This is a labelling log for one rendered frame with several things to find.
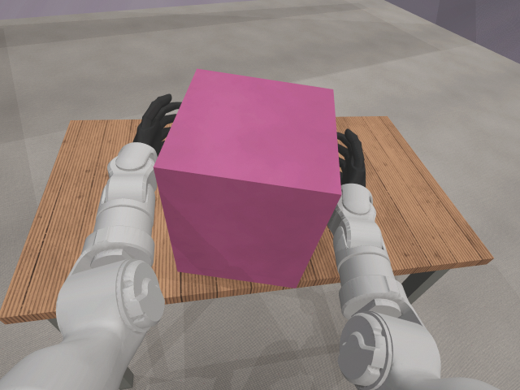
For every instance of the robot left hand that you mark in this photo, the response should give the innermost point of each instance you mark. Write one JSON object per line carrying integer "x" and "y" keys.
{"x": 151, "y": 130}

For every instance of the robot right upper arm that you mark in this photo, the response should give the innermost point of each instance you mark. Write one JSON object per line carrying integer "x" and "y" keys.
{"x": 381, "y": 352}

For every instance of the carton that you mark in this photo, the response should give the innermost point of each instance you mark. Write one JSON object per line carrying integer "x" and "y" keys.
{"x": 249, "y": 177}

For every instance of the robot left upper arm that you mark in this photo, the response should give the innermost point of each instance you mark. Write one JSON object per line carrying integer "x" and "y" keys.
{"x": 104, "y": 314}

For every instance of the robot left forearm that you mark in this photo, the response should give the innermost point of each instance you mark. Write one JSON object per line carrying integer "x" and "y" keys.
{"x": 125, "y": 214}

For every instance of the robot right hand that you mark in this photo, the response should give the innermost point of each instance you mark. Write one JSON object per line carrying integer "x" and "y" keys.
{"x": 353, "y": 167}

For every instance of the table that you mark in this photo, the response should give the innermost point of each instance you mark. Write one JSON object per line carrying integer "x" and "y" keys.
{"x": 424, "y": 233}

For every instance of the robot right forearm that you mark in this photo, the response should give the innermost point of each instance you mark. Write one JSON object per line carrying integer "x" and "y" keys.
{"x": 366, "y": 277}

